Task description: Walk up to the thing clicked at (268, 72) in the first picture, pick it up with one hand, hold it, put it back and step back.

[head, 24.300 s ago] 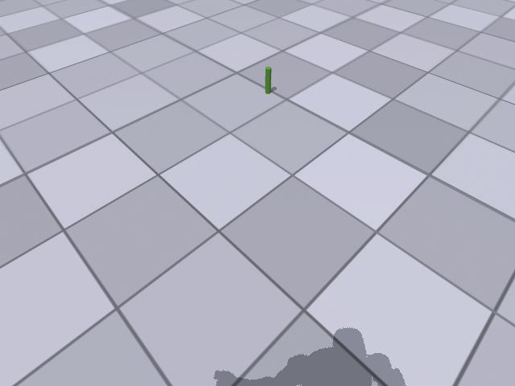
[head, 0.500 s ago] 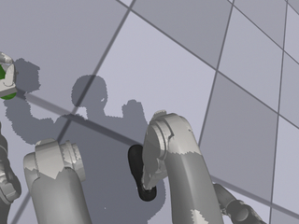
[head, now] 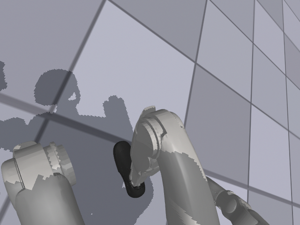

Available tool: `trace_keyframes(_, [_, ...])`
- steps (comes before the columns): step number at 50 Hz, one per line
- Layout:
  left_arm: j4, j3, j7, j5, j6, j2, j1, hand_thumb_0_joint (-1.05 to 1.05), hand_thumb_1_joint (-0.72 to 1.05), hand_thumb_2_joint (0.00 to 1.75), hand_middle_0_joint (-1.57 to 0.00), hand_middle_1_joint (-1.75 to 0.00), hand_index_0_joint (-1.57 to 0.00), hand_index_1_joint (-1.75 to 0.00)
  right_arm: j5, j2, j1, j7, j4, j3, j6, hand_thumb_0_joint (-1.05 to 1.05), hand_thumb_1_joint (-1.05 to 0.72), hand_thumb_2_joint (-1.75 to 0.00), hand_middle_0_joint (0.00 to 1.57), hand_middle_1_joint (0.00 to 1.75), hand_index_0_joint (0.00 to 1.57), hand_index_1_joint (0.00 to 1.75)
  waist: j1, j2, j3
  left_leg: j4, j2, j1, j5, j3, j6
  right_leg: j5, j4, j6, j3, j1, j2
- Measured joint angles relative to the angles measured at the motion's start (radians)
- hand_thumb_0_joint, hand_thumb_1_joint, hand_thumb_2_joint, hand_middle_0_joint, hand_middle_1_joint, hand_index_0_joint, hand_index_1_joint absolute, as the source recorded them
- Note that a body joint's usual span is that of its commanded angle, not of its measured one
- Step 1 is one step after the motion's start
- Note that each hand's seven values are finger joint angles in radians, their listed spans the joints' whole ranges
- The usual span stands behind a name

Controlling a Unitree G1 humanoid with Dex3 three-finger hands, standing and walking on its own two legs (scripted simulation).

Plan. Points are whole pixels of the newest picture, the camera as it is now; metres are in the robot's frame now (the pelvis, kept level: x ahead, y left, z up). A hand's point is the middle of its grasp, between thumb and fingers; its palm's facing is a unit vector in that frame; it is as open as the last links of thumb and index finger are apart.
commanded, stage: lower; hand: left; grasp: from the side
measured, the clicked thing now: out of the picture +0.48 +0.26 -0.17
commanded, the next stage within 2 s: loosen in 0.56 s
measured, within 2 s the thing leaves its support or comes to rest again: rests again in 0.96 s
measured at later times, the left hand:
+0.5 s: hand out of the picture +0.49 +0.24 -0.17, palm faces +0.23 -0.97 -0.02, open 5.0 cm
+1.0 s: hand out of the picture +0.49 +0.24 -0.17, palm faces +0.23 -0.97 -0.01, open 5.8 cm
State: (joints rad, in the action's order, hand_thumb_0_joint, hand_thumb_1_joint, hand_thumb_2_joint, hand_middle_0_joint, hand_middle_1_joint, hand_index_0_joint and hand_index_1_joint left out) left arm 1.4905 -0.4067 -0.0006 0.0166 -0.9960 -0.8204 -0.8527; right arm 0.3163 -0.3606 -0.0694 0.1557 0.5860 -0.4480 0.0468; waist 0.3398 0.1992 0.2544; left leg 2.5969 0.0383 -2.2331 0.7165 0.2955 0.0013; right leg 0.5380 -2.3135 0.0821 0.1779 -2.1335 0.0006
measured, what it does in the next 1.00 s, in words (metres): stands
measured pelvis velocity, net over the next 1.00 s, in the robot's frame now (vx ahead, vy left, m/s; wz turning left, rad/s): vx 0.00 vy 0.01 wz -0.04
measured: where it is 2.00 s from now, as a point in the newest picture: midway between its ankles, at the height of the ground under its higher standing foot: (98, 203)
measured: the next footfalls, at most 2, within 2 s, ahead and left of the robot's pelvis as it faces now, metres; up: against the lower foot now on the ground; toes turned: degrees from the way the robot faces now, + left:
none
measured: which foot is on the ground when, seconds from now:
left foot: down 0.00-1.00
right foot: down 0.00-1.00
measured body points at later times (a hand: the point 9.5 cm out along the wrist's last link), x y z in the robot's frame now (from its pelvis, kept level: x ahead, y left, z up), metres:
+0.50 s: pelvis +0.00 +0.01 +0.00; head +0.26 +0.18 +0.32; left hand +0.47 +0.29 -0.17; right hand +0.12 -0.25 -0.03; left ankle +0.08 +0.12 -0.27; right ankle +0.16 -0.13 -0.27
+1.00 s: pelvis +0.00 +0.01 +0.01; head +0.26 +0.19 +0.32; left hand +0.47 +0.29 -0.17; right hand +0.12 -0.25 -0.03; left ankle +0.08 +0.12 -0.27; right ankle +0.16 -0.13 -0.27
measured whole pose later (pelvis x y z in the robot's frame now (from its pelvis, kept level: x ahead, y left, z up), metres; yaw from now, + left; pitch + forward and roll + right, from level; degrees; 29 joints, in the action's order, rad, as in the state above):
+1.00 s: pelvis +0.00 +0.01 +0.01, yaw -2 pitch +17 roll -20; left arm 1.57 -0.37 -0.04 0.01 -1.09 -0.91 -0.87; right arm 0.36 -0.37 -0.14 0.15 0.56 -0.54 0.04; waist 0.35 0.25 0.30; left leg 2.61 0.04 -2.21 0.73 0.36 -0.01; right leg 0.53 -2.27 0.09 0.23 -2.08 -0.02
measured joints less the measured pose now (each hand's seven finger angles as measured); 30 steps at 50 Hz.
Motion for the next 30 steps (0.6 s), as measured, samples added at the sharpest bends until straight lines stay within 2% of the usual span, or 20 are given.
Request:
trace_keyframes(4, [0.013, 0.007, -0.004, 0.011, -0.012, -0.015, 0.000, 0.03, 0.22, 1.12, -1.01, -1.15, -1.04, -1.14, 0.007, 0.000, -0.009, -0.001, -0.008, -0.016, 0.003, 0.00, -0.90, -0.89, 0.20, 0.30, 0.21, 0.30, 0.002, 0.009, 0.010, 0.005, -0.001, 0.004, 0.002, 0.008, -0.004, -0.001, 0.004, -0.002, 0.008, 0.010, -0.003])
trace_keyframes(11, [0.023, 0.009, -0.020, 0.000, -0.029, -0.033, -0.002, 0.03, 0.22, 1.12, -1.01, -1.15, -1.04, -1.14, 0.017, -0.001, -0.020, -0.001, -0.016, -0.040, 0.000, 0.00, -0.89, -0.89, 0.20, 0.30, 0.21, 0.30, 0.003, 0.025, 0.022, 0.007, -0.002, 0.010, 0.009, 0.018, -0.010, 0.002, 0.015, -0.001, 0.018, 0.025, -0.007])
trace_keyframes(20, [0.039, 0.028, -0.040, 0.018, -0.050, -0.050, -0.009, 0.03, 0.22, 1.12, -1.01, -1.15, -1.04, -1.13, 0.031, -0.001, -0.040, 0.000, -0.020, -0.058, 0.005, 0.00, -0.89, -0.89, 0.20, 0.30, 0.21, 0.30, 0.006, 0.033, 0.034, 0.011, 0.000, 0.017, 0.018, 0.035, -0.012, 0.008, 0.024, -0.001, 0.032, 0.041, -0.009])
trace_keyframes(30, [0.060, 0.031, -0.056, 0.012, -0.071, -0.072, -0.009, 0.03, 0.21, 1.13, -1.01, -1.15, -1.05, -1.13, 0.041, -0.002, -0.057, 0.001, -0.026, -0.076, 0.002, 0.00, -0.88, -0.89, 0.20, 0.30, 0.21, 0.30, 0.012, 0.044, 0.042, 0.010, 0.000, 0.020, 0.018, 0.046, -0.010, 0.005, 0.033, 0.005, 0.041, 0.047, -0.011])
